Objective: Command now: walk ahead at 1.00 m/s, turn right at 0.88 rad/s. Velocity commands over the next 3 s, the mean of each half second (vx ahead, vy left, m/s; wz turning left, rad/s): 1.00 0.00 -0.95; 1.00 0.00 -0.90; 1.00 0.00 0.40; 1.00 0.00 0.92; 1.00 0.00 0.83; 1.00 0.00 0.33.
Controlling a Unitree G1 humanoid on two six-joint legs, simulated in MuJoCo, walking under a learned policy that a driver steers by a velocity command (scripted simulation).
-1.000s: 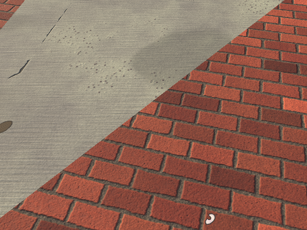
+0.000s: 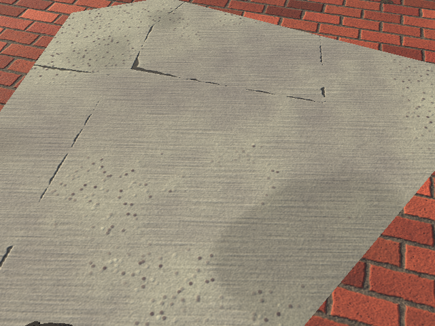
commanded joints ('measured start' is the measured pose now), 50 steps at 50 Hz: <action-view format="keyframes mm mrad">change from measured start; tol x64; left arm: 1 -76 -42 -39 -87 -1 -7 -30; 50 188 77 -21 -17 17 -24 16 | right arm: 1 -159 -50 5 -80 2 -31 -2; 50 -18 -218 -13 -36 -14 40 -22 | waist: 1 79 75 142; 50 255 193 -67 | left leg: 1 -202 189 43 -183 609 76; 6 -114 259 37 499 1393 73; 9 -931 -49 -201 1488 -156 -2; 23 -467 57 -215 367 469 -23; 31 196 438 -1027 -36 -571 148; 50 -46 294 37 382 1462 99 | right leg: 1 169 14 -77 -232 147 -38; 9 1334 -172 785 -624 -204 -419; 24 568 65 453 -815 266 -145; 31 5 133 178 373 -278 -43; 50 683 213 -65 -398 -136 -157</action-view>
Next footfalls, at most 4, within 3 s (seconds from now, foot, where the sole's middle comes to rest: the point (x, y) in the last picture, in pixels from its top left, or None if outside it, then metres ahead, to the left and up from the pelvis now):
0.14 right None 0.33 -0.07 -0.77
0.56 left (225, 242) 0.78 -0.04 -0.77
1.02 right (342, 203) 0.91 -0.48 -0.77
1.48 left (382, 130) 1.28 -0.74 -0.77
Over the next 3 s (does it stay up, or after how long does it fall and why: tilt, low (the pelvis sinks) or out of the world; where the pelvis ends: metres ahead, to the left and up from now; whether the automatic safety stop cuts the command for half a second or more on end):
stays up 2.42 -0.96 0.01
